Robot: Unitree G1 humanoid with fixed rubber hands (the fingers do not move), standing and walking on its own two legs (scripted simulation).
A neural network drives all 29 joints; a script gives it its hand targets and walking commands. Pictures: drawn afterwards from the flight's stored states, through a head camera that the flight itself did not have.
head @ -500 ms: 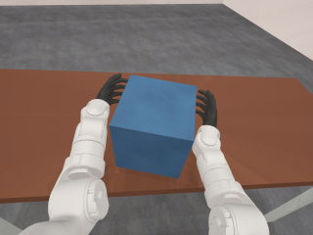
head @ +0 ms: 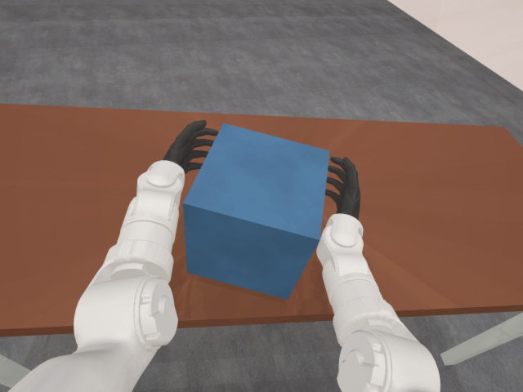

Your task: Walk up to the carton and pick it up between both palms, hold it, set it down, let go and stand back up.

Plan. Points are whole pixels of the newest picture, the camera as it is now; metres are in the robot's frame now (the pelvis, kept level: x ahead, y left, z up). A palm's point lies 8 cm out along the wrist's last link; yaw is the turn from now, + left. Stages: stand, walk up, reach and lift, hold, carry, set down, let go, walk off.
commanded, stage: set down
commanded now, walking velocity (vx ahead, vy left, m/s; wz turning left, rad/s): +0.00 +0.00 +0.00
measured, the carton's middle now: (256, 213) +0.39 -0.01 +0.04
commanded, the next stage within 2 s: none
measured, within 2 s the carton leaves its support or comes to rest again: neither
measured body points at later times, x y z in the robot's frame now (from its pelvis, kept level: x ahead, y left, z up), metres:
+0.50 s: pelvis +0.00 -0.01 +0.00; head +0.04 +0.04 +0.45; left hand +0.45 +0.12 +0.08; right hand +0.38 -0.15 +0.06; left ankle +0.02 +0.08 -0.75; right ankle -0.04 -0.15 -0.75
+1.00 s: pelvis -0.01 +0.00 +0.00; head +0.04 +0.05 +0.44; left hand +0.45 +0.13 +0.07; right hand +0.37 -0.14 +0.06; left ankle +0.02 +0.08 -0.75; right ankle -0.04 -0.15 -0.75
